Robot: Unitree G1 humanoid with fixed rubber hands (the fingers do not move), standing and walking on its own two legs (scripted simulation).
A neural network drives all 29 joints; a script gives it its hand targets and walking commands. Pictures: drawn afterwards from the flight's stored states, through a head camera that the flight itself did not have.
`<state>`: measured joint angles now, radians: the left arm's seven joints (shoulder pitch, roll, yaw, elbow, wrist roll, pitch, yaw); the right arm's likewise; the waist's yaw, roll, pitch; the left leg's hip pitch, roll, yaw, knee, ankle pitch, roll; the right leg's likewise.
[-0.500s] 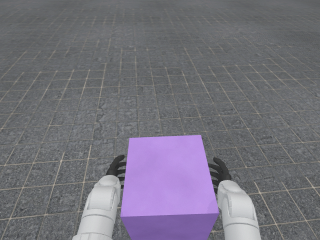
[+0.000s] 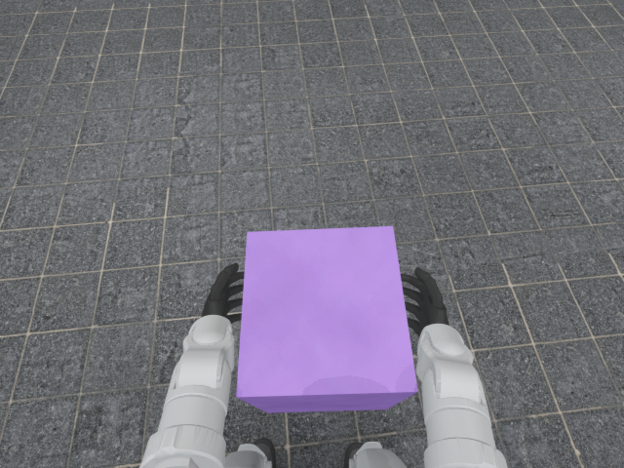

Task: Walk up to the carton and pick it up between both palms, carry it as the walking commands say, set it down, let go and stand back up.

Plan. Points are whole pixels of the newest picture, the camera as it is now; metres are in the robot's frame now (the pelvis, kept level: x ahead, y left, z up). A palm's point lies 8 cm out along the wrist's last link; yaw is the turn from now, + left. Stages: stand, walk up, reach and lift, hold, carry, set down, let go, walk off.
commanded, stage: set down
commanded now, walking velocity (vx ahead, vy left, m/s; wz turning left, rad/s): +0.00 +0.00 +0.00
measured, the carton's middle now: (323, 329) +0.32 -0.02 -0.12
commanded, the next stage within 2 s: none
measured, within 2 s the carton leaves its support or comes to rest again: neither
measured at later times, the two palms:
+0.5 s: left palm (229, 319) +0.35 +0.13 -0.16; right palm (408, 327) +0.33 -0.16 -0.15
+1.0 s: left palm (249, 313) +0.38 +0.11 -0.23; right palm (406, 320) +0.36 -0.18 -0.23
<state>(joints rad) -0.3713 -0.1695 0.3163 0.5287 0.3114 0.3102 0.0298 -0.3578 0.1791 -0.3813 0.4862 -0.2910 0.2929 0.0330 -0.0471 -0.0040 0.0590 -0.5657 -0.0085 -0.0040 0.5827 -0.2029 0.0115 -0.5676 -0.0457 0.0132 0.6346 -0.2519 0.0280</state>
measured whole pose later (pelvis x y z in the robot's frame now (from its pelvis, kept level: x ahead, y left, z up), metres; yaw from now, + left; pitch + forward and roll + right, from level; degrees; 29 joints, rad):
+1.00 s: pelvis -0.04 -0.01 -0.15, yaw +0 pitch +40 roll +2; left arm -0.72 -0.13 0.40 0.53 0.30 0.29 0.04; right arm -0.70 0.13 -0.48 0.46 -0.29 0.28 0.04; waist -0.04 0.00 -0.16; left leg -1.61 -0.01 0.00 1.33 -0.41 0.00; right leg -1.62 0.00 0.07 1.37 -0.44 0.03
